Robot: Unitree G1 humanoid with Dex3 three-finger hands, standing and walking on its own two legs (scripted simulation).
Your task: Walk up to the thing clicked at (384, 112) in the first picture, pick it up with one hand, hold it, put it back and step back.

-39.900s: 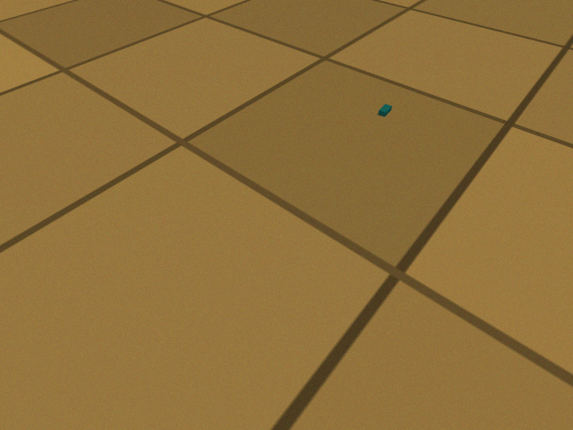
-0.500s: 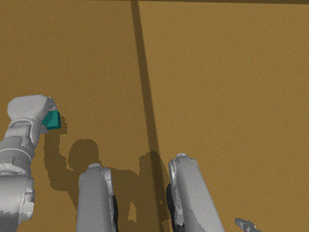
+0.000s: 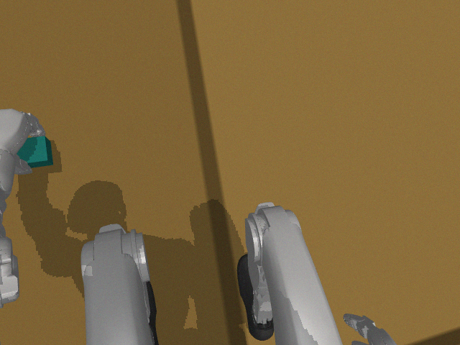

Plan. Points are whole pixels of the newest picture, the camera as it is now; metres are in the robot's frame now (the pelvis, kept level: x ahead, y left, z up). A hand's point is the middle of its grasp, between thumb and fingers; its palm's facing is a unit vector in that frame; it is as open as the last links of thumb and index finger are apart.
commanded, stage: crouch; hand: left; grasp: from above
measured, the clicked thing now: (20, 154) +0.47 +0.32 -0.20
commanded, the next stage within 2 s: lower in 0.38 s
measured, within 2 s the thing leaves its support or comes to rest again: rests again in 1.82 s
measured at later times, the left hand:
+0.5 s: hand (23, 157) +0.46 +0.33 -0.21, palm faces -0.45 -0.07 -0.89, open 7.4 cm
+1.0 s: hand (36, 163) +0.47 +0.33 -0.27, palm faces -0.45 -0.10 -0.89, open 7.3 cm
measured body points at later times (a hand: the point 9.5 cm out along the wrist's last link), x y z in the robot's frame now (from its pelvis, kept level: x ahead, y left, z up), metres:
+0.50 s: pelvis +0.00 +0.00 -0.05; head +0.25 +0.08 +0.32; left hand +0.48 +0.33 -0.16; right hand +0.04 -0.27 -0.15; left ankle +0.08 +0.13 -0.35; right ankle +0.10 -0.14 -0.35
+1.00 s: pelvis +0.00 +0.00 -0.07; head +0.27 +0.09 +0.28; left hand +0.49 +0.33 -0.22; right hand +0.04 -0.28 -0.16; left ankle +0.08 +0.13 -0.35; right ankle +0.10 -0.14 -0.35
